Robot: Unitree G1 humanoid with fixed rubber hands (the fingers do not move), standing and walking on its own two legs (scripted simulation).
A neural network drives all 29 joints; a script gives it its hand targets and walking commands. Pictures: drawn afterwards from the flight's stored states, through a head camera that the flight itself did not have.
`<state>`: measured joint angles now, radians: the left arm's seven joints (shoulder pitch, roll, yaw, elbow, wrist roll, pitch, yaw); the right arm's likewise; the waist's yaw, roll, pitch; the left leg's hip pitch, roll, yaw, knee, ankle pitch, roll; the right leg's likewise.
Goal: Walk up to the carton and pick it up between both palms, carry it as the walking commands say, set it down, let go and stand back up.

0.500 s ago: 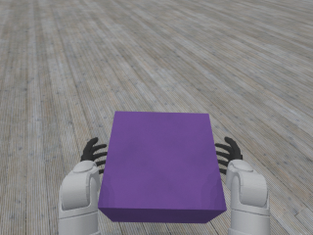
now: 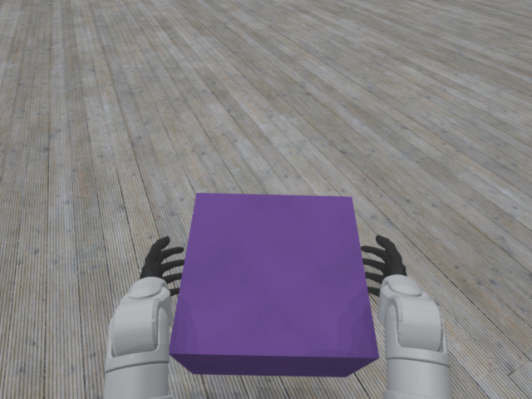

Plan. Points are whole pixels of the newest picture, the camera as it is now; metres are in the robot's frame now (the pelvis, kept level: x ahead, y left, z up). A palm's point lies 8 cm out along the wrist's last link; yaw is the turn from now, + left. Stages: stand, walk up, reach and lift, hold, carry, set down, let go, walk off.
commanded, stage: carry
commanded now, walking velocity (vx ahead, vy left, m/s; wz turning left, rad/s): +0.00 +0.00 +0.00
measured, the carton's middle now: (271, 286) +0.33 +0.00 -0.03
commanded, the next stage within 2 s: hold in 0.78 s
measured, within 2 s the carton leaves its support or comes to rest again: neither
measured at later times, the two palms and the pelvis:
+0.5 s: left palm (159, 279) +0.29 +0.17 +0.05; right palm (389, 279) +0.29 -0.18 +0.05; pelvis +0.02 +0.00 +0.00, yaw +0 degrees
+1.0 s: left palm (153, 276) +0.30 +0.18 +0.05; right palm (382, 279) +0.29 -0.17 +0.05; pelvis +0.02 +0.00 +0.01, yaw -1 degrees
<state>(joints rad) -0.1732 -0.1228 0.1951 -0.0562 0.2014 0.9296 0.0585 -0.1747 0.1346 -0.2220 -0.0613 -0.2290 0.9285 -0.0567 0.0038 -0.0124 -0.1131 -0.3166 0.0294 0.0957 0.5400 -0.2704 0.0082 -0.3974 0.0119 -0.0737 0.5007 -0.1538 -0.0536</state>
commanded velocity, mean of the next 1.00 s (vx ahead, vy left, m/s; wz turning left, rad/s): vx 0.00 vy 0.00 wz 0.00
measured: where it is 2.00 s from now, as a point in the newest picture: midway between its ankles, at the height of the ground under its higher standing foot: outside the picture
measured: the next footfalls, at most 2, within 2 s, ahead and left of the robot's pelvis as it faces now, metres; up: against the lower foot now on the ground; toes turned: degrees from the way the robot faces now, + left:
none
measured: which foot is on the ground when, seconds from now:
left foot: down 0.00-1.00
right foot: down 0.00-1.00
